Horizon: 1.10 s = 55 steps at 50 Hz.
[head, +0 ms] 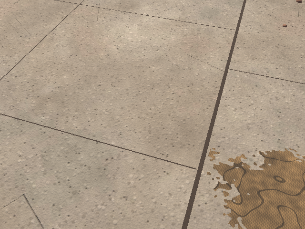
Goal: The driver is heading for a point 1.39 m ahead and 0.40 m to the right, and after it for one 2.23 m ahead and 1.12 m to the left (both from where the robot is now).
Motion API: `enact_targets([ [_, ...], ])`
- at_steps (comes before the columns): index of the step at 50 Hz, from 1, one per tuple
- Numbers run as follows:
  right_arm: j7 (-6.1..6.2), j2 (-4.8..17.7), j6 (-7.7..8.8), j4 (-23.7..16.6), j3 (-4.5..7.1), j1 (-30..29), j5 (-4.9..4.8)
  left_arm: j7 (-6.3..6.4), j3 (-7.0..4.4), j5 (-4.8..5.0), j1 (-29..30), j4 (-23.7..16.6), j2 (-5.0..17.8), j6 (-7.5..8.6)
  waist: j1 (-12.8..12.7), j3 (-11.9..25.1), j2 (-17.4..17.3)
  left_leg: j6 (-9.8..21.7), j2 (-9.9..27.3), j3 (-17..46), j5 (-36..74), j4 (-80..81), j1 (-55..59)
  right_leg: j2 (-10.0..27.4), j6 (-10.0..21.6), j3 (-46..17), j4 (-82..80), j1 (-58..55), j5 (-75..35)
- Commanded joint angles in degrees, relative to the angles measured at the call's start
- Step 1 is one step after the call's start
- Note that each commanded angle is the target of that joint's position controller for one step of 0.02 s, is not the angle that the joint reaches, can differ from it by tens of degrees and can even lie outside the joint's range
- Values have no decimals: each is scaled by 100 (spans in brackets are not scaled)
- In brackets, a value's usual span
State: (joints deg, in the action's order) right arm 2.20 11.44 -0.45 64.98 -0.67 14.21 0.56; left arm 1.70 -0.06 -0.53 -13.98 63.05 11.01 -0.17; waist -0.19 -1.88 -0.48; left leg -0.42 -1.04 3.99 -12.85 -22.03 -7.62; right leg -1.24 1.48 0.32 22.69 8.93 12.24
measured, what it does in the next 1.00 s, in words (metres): walks ahead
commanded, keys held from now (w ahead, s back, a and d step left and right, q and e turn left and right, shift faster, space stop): shift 0.32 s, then w+shift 0.68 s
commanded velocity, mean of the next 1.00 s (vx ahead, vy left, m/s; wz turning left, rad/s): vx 0.46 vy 0.00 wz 0.00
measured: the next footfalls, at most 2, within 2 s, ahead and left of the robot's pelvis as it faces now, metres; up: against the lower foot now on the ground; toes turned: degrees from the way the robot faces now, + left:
right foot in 1.06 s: +0.52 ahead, -0.05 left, +0.00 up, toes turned -4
left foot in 1.52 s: +0.98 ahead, +0.10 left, +0.00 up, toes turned -12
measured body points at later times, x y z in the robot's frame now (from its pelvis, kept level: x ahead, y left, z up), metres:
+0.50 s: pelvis +0.02 +0.01 +0.00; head +0.02 +0.02 +0.45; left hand -0.02 +0.25 -0.16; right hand +0.04 -0.23 -0.15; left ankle -0.01 +0.12 -0.71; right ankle +0.00 -0.10 -0.74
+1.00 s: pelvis +0.27 +0.04 -0.03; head +0.31 +0.05 +0.42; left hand +0.52 +0.24 -0.12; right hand +0.13 -0.18 -0.15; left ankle +0.04 +0.13 -0.74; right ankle +0.47 -0.07 -0.71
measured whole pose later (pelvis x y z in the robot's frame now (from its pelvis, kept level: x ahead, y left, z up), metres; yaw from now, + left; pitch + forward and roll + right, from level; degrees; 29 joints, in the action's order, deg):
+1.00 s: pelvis +0.27 +0.04 -0.03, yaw +1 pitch +4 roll -1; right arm 0.4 9.1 7.2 62.5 1.4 33.3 1.0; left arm -3.3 -1.8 -1.5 6.3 46.3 11.8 2.2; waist 5.4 -1.2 0.3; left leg 2.0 -0.8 -1.5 -19.9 0.5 17.1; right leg 2.4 6.2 7.4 37.8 40.8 3.6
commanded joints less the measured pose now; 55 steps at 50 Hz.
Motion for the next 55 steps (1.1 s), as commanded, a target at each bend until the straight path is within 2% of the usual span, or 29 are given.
enact_targets([
  [1,24,496,28,-18,71,283,0,25,-77,-1,-240,-50,536,39,1,-139,62,190,443,341,671,315,-262,584,130,-581,-443,33,-420],
  [16,54,288,33,158,56,472,-2,59,-54,-5,-468,141,341,50,-6,-190,43,175,454,304,695,265,-306,564,142,-568,-389,47,-505],
  [17,51,266,25,179,57,580,13,54,-78,-10,-574,163,388,33,-24,52,123,223,290,186,-220,189,-283,475,196,-579,-470,-36,616],
  [18,30,385,-5,104,117,567,35,39,-182,-2,-645,139,640,-19,-59,2,307,348,17,-1,-1709,-206,-569,394,375,-701,-452,54,2350],
  [19,-24,490,-34,-63,163,337,117,4,-259,-26,-855,122,814,-69,-208,-338,469,427,-65,6,-2666,-571,-1320,629,606,-1192,-696,152,3699],
  [20,-92,278,-19,-309,126,-11,181,-16,-323,-35,-1124,160,901,-91,-369,-656,858,399,-132,-283,-2494,-1179,-1915,1133,900,-1951,-1103,79,4411],
  [21,-145,56,39,-576,73,-416,183,-10,-364,-25,-1131,153,878,-76,-407,-925,1174,314,-25,-686,-1398,-1959,-2291,1739,1158,-2608,-1577,139,4278],
  [22,-185,231,112,-745,126,-703,183,-29,-372,-68,-1143,113,775,-16,-460,-893,957,269,208,-545,-1209,-2544,-2472,2011,1274,-2903,-1865,269,3737],
  [24,-292,298,276,-818,192,-464,157,-59,-426,-90,-614,-140,874,152,-80,-426,556,283,408,-396,-983,-2651,-2231,1893,1141,-2455,-1763,278,2708],
  [26,-343,248,363,-776,238,19,55,-68,-469,11,19,-383,940,262,313,-213,734,375,266,-619,-946,-1754,-992,1360,847,-1502,-1653,971,2155],
  [27,-328,227,361,-721,269,316,22,-73,-497,27,183,-439,982,278,470,-217,834,408,116,-858,-955,-1269,-348,1187,830,-1204,-1490,1353,2179],
  [29,-228,162,347,-334,320,1413,6,-85,-521,8,494,-563,870,256,921,-384,295,388,-209,-1362,-446,-274,1159,840,847,-770,-390,2465,2591],
  [30,-165,306,417,-162,369,2021,71,-117,-453,-53,686,-715,570,295,1129,-269,-586,417,344,-470,-1052,107,2023,437,726,-333,1187,3308,2244],
  [31,-136,641,476,-204,395,2462,195,-153,-292,-173,950,-967,-5,387,1172,0,-1621,504,1761,1708,-2623,693,2052,-45,562,3,3507,3871,1891],
  [32,-111,994,438,-305,442,2002,225,-263,-269,-88,645,-1196,-89,440,663,-184,-1755,1106,2501,3943,-4429,1803,1514,-76,677,-455,4219,4809,1278],
  [33,-127,945,470,-561,456,1229,172,-343,-303,-152,846,-1277,239,476,319,-682,-924,1278,2628,3846,-4347,1885,1011,468,629,-506,4647,5014,515],
  [34,-191,821,561,-728,431,841,106,-423,-360,-186,920,-1249,494,503,181,-560,-264,1168,2211,2957,-3397,1687,866,659,513,-504,4531,4757,-69],
  [35,-222,766,623,-782,424,793,88,-459,-382,-213,741,-1142,528,490,93,-311,-112,1045,1846,2261,-2678,1707,798,710,372,-421,4307,4335,-239],
  [37,-187,555,728,-681,373,1079,62,-539,-392,-233,763,-1125,492,378,88,-300,-237,967,1423,1453,-1785,1883,734,726,181,-131,4249,4092,-505],
  [39,-194,456,764,-544,359,1501,48,-537,-363,-177,1104,-1267,393,285,177,-502,-278,991,1231,1009,-1110,1957,835,710,137,66,4091,4307,-685],
  [44,-197,404,817,-534,325,1863,38,-552,-263,-125,2432,-1844,295,268,412,-836,-310,1116,1107,291,457,2301,832,559,71,527,2530,4034,-1119],
  [47,-150,534,845,-484,341,1916,27,-552,-210,-89,2782,-2089,308,291,393,-870,-423,1115,1300,-73,2002,2470,1252,441,328,754,1685,3471,-1159],
  [48,-157,588,840,-471,343,1854,32,-524,-205,-78,2722,-2120,339,301,302,-785,-451,1066,1300,-295,2939,2267,1429,325,479,849,1445,3153,-1012],
  [50,-150,803,819,-432,380,1834,57,-415,-251,-83,2259,-2081,501,320,8,-291,-743,962,1391,-572,6083,1249,1715,-146,750,1094,1334,2124,-542],
  [51,-115,969,769,-407,425,1801,112,-345,-328,-84,1505,-1919,706,340,-369,157,-905,905,1461,-627,7054,261,1785,-334,862,1041,1380,1355,-233],
  [52,-76,1147,696,-416,485,1671,138,-261,-444,-68,250,-1565,940,361,-917,768,-977,850,1467,-675,7184,-1128,1523,-461,959,946,1214,109,-11],
  [53,-74,1151,664,-504,510,1409,132,-180,-584,-121,-961,-1204,1223,384,-1493,1294,-806,791,1224,-721,5888,-2867,401,-16,1079,434,1012,-1526,210],
  [54,-233,225,684,-749,330,1766,-37,-137,-729,-322,-1517,-1084,1757,423,-1061,2032,566,678,412,-591,1469,-5176,-1829,1681,1462,-2081,652,-3323,2721],
  [55,-310,290,823,-865,365,1760,-137,-261,-730,-237,-1399,-1011,1702,430,-806,2382,1091,783,-300,274,-1149,-6224,-2986,2312,1639,-4952,-788,-3454,3866],
])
